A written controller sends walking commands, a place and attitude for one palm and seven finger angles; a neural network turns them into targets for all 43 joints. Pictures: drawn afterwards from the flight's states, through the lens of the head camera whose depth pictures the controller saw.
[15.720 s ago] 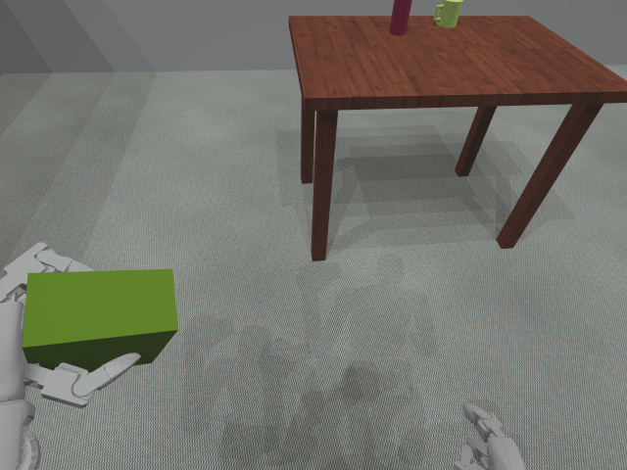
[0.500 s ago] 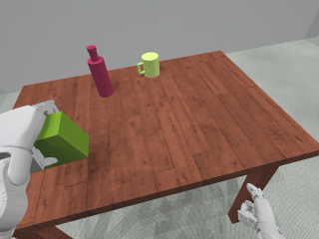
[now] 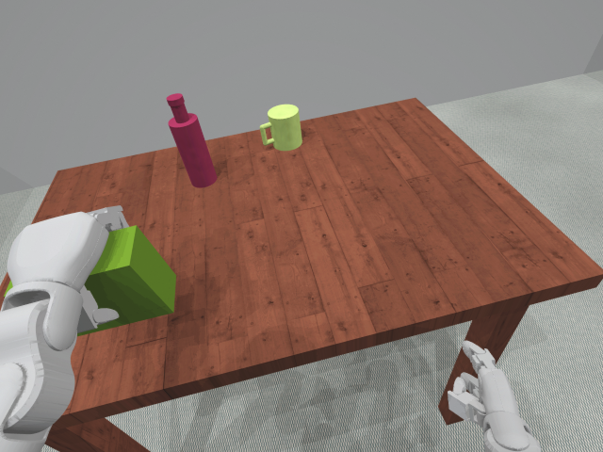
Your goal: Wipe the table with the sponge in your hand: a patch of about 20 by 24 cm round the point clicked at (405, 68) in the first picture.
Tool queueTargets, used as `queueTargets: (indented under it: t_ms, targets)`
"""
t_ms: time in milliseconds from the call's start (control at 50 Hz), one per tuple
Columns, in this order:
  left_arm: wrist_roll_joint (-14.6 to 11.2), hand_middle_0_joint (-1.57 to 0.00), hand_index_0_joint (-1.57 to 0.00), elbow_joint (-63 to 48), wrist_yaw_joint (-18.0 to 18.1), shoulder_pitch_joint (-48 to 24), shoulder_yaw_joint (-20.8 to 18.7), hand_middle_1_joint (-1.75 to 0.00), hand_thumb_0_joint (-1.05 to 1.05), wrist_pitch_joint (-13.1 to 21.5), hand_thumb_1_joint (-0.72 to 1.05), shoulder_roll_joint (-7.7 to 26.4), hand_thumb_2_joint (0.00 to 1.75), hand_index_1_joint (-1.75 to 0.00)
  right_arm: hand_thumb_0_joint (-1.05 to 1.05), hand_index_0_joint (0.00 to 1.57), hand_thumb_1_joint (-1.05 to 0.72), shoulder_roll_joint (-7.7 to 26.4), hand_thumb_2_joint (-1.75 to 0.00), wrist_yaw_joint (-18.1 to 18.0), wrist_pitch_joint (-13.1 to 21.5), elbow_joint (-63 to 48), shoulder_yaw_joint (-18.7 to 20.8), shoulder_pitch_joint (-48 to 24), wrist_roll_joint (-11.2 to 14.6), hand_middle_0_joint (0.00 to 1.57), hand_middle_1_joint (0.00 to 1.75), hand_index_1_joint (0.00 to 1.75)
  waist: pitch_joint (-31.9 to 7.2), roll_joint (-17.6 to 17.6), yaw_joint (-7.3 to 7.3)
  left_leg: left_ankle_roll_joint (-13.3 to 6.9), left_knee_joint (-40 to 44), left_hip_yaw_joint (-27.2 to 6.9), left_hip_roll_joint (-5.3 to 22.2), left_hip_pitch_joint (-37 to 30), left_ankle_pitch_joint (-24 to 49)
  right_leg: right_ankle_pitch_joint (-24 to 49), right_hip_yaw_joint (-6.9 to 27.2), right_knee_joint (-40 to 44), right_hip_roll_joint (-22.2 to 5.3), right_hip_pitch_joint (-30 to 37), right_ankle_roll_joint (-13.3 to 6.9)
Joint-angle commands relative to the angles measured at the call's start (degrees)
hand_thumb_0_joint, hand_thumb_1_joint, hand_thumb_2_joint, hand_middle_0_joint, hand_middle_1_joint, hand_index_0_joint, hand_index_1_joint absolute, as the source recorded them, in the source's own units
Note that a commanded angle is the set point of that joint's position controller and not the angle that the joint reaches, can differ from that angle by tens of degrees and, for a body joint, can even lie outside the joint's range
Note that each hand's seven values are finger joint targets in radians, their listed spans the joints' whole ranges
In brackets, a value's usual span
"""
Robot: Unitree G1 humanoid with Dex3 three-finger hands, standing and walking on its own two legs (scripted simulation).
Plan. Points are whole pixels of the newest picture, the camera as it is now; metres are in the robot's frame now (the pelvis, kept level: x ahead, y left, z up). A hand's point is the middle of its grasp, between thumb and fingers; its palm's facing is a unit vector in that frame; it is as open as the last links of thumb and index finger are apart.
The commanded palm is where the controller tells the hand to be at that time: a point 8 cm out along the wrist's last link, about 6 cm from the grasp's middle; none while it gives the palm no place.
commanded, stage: turn the palm down, sponge in hand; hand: left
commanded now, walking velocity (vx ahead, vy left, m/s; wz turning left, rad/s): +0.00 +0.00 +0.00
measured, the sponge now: (109, 291) +0.24 +0.29 +0.13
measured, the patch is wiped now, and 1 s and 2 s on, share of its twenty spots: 0.00 0.00 0.00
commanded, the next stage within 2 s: move the sponge above the wiping area in 0.08 s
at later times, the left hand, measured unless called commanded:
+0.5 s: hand (104, 274) +0.24 +0.28 +0.16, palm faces +0.11 -0.05 -0.99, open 10.1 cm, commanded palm +0.20 +0.27 +0.23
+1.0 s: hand (104, 278) +0.25 +0.30 +0.14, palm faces +0.09 -0.05 -0.99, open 10.1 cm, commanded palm +0.21 +0.29 +0.21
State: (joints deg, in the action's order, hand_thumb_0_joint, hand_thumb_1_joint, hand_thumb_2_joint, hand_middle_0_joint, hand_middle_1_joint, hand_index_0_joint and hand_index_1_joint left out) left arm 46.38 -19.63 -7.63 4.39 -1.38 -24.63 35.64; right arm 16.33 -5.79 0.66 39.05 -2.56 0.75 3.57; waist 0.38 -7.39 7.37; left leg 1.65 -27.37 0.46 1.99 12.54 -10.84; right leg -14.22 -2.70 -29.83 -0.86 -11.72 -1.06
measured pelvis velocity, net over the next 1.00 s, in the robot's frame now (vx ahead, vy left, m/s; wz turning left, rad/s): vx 0.01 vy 0.01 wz -0.01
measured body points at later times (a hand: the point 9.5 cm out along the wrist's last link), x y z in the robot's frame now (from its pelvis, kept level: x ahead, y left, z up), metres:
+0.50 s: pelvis +0.01 +0.00 +0.00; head -0.01 -0.05 +0.45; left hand +0.23 +0.28 +0.22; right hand +0.26 -0.21 -0.08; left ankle +0.05 +0.14 -0.74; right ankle +0.03 -0.11 -0.74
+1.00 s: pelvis +0.01 +0.01 +0.00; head -0.01 -0.04 +0.45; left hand +0.24 +0.29 +0.20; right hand +0.26 -0.20 -0.08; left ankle +0.05 +0.14 -0.74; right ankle +0.03 -0.11 -0.74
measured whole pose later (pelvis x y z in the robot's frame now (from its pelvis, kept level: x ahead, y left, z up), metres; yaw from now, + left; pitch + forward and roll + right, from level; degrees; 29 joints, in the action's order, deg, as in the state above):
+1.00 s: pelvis +0.01 +0.01 +0.00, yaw +0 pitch -4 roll +0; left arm 49.1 -14.1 -5.3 3.7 1.1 -23.7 33.0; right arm 15.8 -5.7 1.1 39.9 -2.0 0.9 3.3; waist 0.6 -6.5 7.2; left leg 1.1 -25.8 1.0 1.6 11.3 -10.6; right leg -13.5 -2.0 -27.7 -1.1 -10.4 -0.4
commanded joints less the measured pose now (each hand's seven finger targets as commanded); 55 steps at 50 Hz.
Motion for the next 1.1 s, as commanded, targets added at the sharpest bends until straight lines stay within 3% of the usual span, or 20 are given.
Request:
queueTargets:
  t_ms: [0, 60, 80, 140, 160, 180, 260, 320, 360, 380, 400, 460, 480, 660, 680, 760, 780, 880, 960, 1080]
  targets:
    - [2.55, -1.20, -1.20, -9.57, 2.99, -14.79, -11.11, -1.60, 0.00, 1.15, 0.10, 15.94, 1.30, -1.60, 0.00, 0.20, -0.90, 3.67, -0.90, 0.37, 4.56, -12.62, 0.68, -16.09, -0.46, 0.20, 0.30, 0.30, -11.33, 4.23, 1.41, -2.63, 3.06, -2.93, -2.40, -3.63, 2.19, -1.34, 6.51, 7.57, -1.20, 0.82, -1.54]
    - [2.07, -1.20, -1.20, -9.44, 3.19, -15.19, -12.69, -1.60, 0.00, 1.21, 0.10, 16.85, 1.30, -1.60, 0.00, 0.20, -0.90, 3.59, -0.90, 0.26, 4.80, -12.79, 0.64, -18.16, -0.35, 0.20, 0.30, 0.30, -9.71, 4.17, 1.85, -2.48, 2.98, -3.22, -2.53, -3.51, 0.77, -3.17, 8.65, 8.54, -0.73, -0.16, -2.10]
    - [1.75, -1.20, -1.20, -9.29, 3.32, -15.25, -10.62, -1.60, 0.00, 1.58, 0.10, 14.65, 1.30, -1.60, 0.00, 0.20, -0.90, 3.52, -0.90, 0.21, 4.85, -12.71, 0.78, -16.49, -0.46, 0.20, 0.30, 0.30, -10.94, 4.90, 1.31, -2.71, 2.42, -2.40, -2.27, -3.63, 1.43, -2.47, 7.06, 7.94, -1.44, 0.39, -1.42]
    - [1.77, -1.20, -1.20, -8.27, 3.41, -15.56, -11.10, -1.60, 0.00, 1.65, 0.10, 15.40, 1.30, -1.60, 0.00, 0.20, -0.90, 3.85, -0.90, 0.31, 4.47, -12.28, 0.91, -16.13, -0.57, 0.20, 0.30, 0.30, -10.53, 4.02, 1.59, -2.58, 2.96, -2.77, -2.33, -3.75, 2.10, -0.98, 6.72, 7.96, -1.57, 0.35, -1.35]
    - [1.93, -1.20, -1.20, -8.73, 3.41, -15.82, -12.10, -1.60, 0.00, 1.18, 0.10, 16.12, 1.30, -1.60, 0.00, 0.20, -0.90, 3.63, -0.90, 0.33, 4.96, -12.64, 0.70, -18.38, -0.30, 0.20, 0.30, 0.30, -9.81, 3.77, 1.85, -2.34, 2.95, -3.18, -2.61, -3.55, 0.83, -3.02, 8.93, 8.53, -0.88, -0.16, -2.09]
    - [1.69, -1.20, -1.20, -8.04, 3.51, -14.89, -9.85, -1.60, 0.00, 1.40, 0.10, 13.64, 1.30, -1.60, 0.00, 0.20, -0.90, 3.55, -0.90, 0.30, 5.05, -12.66, 0.92, -16.45, -0.36, 0.20, 0.30, 0.30, -10.46, 4.57, 1.15, -2.61, 2.45, -2.23, -2.16, -3.46, 1.49, -2.24, 6.84, 7.86, -1.48, 0.27, -1.36]
    - [2.50, -1.20, -1.20, -7.77, 3.03, -15.94, -9.72, -1.60, 0.00, 1.05, 0.10, 14.04, 1.30, -1.60, 0.00, 0.20, -0.90, 3.66, -0.90, 0.28, 5.22, -12.88, 0.81, -18.10, -0.17, 0.20, 0.30, 0.30, -9.80, 3.44, 1.40, -2.48, 2.88, -2.76, -2.54, -3.75, 1.17, -1.90, 8.24, 8.25, -0.85, -0.16, -1.94]
    - [2.87, -1.20, -1.20, -9.07, 2.98, -13.74, -8.99, -1.60, 0.00, 1.95, 0.10, 13.25, 1.30, -1.60, 0.00, 0.20, -0.90, 3.74, -0.90, 0.55, 5.09, -12.79, 1.13, -15.42, -0.64, 0.20, 0.30, 0.30, -12.00, 3.67, 1.46, -2.82, 2.81, -2.45, -2.30, -4.58, 4.29, 1.90, 5.71, 7.19, -1.35, 1.39, -1.33]
    - [2.87, -1.20, -1.20, -10.62, 3.40, -10.95, -13.59, -1.60, 0.00, 1.72, 0.10, 17.10, 1.30, -1.60, 0.00, 0.20, -0.90, 3.94, -0.90, 0.78, 5.25, -13.02, 1.07, -17.25, -0.75, 0.20, 0.30, 0.30, -12.53, 3.50, 2.55, -2.62, 2.26, -3.09, -2.43, -4.59, 5.53, 3.13, 8.28, 7.00, -0.74, 2.29, -2.29]
    - [2.81, -1.20, -1.20, -11.42, 3.58, -11.12, -11.35, -1.60, 0.00, 2.17, 0.10, 14.48, 1.30, -1.60, 0.00, 0.20, -0.90, 3.52, -0.90, 0.95, 5.13, -13.02, 1.04, -15.74, -0.79, 0.20, 0.30, 0.30, -13.43, 3.37, 1.63, -2.73, 2.14, -2.22, -2.06, -4.63, 6.19, 4.08, 6.16, 6.41, -1.39, 2.72, -1.61]
    - [2.78, -1.20, -1.20, -10.46, 3.87, -10.03, -12.87, -1.60, 0.00, 2.28, 0.10, 15.67, 1.30, -1.60, 0.00, 0.20, -0.90, 3.75, -0.90, 1.05, 4.92, -12.69, 1.15, -14.87, -0.88, 0.20, 0.30, 0.30, -12.76, 4.39, 2.03, -2.62, 2.36, -2.56, -2.18, -4.40, 6.71, 4.27, 5.81, 6.66, -1.17, 2.35, -1.47]
    - [2.45, -1.20, -1.20, -12.27, 4.61, -9.50, -12.91, -1.60, 0.00, 1.85, 0.10, 14.66, 1.30, -1.60, 0.00, 0.20, -0.90, 3.60, -0.90, 1.31, 4.93, -13.09, 1.13, -17.20, -0.66, 0.20, 0.30, 0.30, -11.04, 2.64, 2.32, -2.46, 2.71, -3.18, -2.09, -4.92, 6.44, 4.11, 7.51, 7.28, -0.38, 1.51, -2.29]
    - [2.41, -1.20, -1.20, -12.22, 4.94, -10.08, -10.03, -1.60, 0.00, 2.10, 0.10, 11.65, 1.30, -1.60, 0.00, 0.20, -0.90, 3.32, -0.90, 1.41, 4.94, -12.92, 1.27, -15.45, -0.63, 0.20, 0.30, 0.30, -11.64, 2.80, 1.39, -2.55, 2.82, -2.37, -1.64, -5.03, 6.47, 4.08, 5.24, 6.87, -0.98, 1.60, -1.59]
    - [4.21, -1.20, -1.20, -13.14, 5.24, -10.59, -8.82, -1.60, 0.00, 0.67, 0.10, 11.77, 1.30, -1.60, 0.00, 0.20, -0.90, 3.45, -0.90, 1.28, 4.72, -13.10, 1.19, -17.43, -0.47, 0.20, 0.30, 0.30, -10.15, 1.68, 1.78, -2.56, 4.69, -3.56, -2.08, -5.33, 4.91, 2.72, 6.65, 7.63, 0.19, 1.61, -2.49]
    - [4.19, -1.20, -1.20, -12.08, 5.35, -11.30, -6.73, -1.60, 0.00, 0.84, 0.10, 9.94, 1.30, -1.60, 0.00, 0.20, -0.90, 3.28, -0.90, 1.25, 4.74, -12.76, 1.19, -15.57, -0.59, 0.20, 0.30, 0.30, -10.42, 1.95, 1.21, -2.62, 4.75, -2.93, -1.79, -4.97, 4.54, 2.11, 4.52, 7.29, -0.48, 1.63, -1.84]
    - [4.54, -1.20, -1.20, -11.64, 5.71, -10.22, -10.16, -1.60, 0.00, 1.00, 0.10, 13.33, 1.30, -1.60, 0.00, 0.20, -0.90, 3.54, -0.90, 1.08, 4.81, -12.72, 1.26, -17.33, -0.68, 0.20, 0.30, 0.30, -10.94, 1.51, 2.48, -2.57, 5.08, -3.88, -2.27, -5.40, 4.35, 2.13, 6.87, 7.78, 0.31, 2.57, -2.75]
    - [4.64, -1.20, -1.20, -10.45, 5.79, -11.38, -7.86, -1.60, 0.00, 1.13, 0.10, 10.93, 1.30, -1.60, 0.00, 0.20, -0.90, 3.32, -0.90, 1.01, 4.66, -12.22, 1.25, -15.62, -0.68, 0.20, 0.30, 0.30, -11.55, 2.32, 1.40, -2.62, 5.00, -2.93, -1.96, -5.35, 4.46, 1.99, 4.93, 7.40, -0.31, 2.50, -2.03]
    - [4.56, -1.20, -1.20, -6.02, 5.55, -15.72, -5.98, -1.60, 0.00, 1.09, 0.10, 9.80, 1.30, -1.60, 0.00, 0.20, -0.90, 3.48, -0.90, 0.40, 4.59, -11.71, 1.15, -15.66, -0.36, 0.20, 0.30, 0.30, -9.87, 3.69, 0.60, -2.64, 5.41, -2.62, -2.18, -4.98, 0.99, -0.86, 4.93, 8.64, -0.30, 0.95, -1.75]
    - [4.91, -1.20, -1.20, -5.18, 5.07, -14.59, -8.88, -1.60, 0.00, 1.64, 0.10, 12.85, 1.30, -1.60, 0.00, 0.20, -0.90, 3.86, -0.90, 0.33, 4.80, -11.82, 1.24, -16.75, -0.51, 0.20, 0.30, 0.30, -10.71, 2.61, 1.42, -2.63, 5.30, -3.35, -2.57, -5.42, 1.97, 0.39, 6.56, 8.68, 0.26, 1.83, -2.43]
    - [4.81, -1.20, -1.20, -5.66, 5.07, -13.53, -8.38, -1.60, 0.00, 3.40, 0.10, 11.58, 1.30, -1.60, 0.00, 0.20, -0.90, 3.64, -0.90, 0.52, 4.91, -11.87, 1.36, -14.62, -0.75, 0.20, 0.30, 0.30, -12.19, 3.09, 1.04, -2.83, 4.36, -2.71, -2.34, -5.85, 4.49, 2.45, 4.81, 8.15, -0.37, 2.58, -1.93]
